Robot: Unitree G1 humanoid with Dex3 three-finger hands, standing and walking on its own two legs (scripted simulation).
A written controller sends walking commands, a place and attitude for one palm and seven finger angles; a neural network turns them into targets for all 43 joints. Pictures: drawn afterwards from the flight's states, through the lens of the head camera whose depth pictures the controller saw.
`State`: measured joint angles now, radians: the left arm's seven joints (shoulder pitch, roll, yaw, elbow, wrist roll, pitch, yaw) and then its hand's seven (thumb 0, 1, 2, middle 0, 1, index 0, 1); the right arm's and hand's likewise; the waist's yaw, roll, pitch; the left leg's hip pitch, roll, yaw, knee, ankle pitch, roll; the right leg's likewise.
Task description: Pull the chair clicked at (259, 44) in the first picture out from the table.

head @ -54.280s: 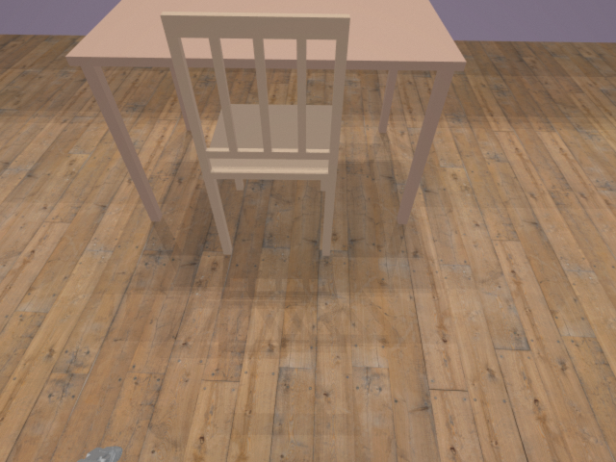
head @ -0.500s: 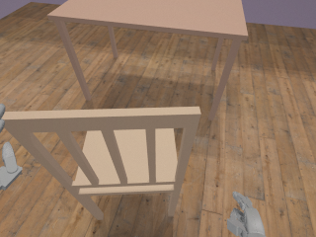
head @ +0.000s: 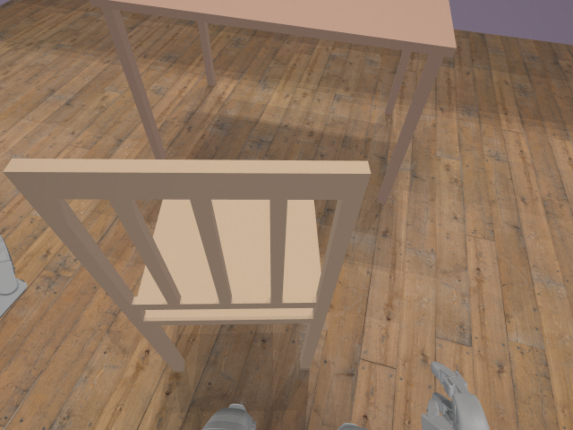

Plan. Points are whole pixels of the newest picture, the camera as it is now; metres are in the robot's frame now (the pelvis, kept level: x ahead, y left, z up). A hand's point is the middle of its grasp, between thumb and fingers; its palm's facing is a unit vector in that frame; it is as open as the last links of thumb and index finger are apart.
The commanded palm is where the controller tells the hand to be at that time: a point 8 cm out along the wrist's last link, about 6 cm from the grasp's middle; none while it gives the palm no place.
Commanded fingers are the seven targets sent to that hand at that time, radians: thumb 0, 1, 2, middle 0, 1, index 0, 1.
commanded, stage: step back with the hand held close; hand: left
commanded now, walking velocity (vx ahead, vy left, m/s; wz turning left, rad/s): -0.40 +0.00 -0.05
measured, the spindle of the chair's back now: (215, 258) +0.39 +0.15 -0.05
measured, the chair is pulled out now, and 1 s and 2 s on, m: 0.68 0.68 0.68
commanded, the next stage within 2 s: stop stepping back and stand still in 0.54 s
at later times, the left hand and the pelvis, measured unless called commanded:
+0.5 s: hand (19, 357) +0.15 +0.22 +0.19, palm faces +0.34 -0.76 -0.56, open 7.4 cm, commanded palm +0.09 +0.27 +0.20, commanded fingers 0.00 0.90 0.90 -0.20 -0.30 -0.20 -0.30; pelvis -0.06 -0.03 +0.02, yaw -2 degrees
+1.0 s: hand out of the picture +0.02 +0.22 +0.18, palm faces +0.46 -0.78 -0.43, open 7.4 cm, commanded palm -0.03 +0.25 +0.20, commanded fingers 0.00 0.90 0.90 -0.20 -0.30 -0.20 -0.30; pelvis -0.18 -0.05 +0.01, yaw -1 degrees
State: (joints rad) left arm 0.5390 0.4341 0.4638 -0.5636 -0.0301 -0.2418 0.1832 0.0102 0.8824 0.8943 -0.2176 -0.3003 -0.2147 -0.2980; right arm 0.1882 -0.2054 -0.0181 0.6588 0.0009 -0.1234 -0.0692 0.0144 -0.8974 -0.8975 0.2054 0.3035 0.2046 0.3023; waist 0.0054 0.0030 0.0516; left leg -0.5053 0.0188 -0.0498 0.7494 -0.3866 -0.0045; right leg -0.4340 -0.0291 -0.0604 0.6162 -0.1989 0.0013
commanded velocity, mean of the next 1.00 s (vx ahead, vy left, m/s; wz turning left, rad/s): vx -0.16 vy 0.03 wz -0.02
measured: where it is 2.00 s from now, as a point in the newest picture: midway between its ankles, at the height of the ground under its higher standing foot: outside the picture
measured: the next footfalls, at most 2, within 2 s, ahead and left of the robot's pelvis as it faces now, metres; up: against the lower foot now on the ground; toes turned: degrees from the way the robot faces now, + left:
right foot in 0.30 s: -0.02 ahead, -0.15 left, +0.00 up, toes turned -3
left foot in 0.58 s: -0.04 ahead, +0.11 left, +0.00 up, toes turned +1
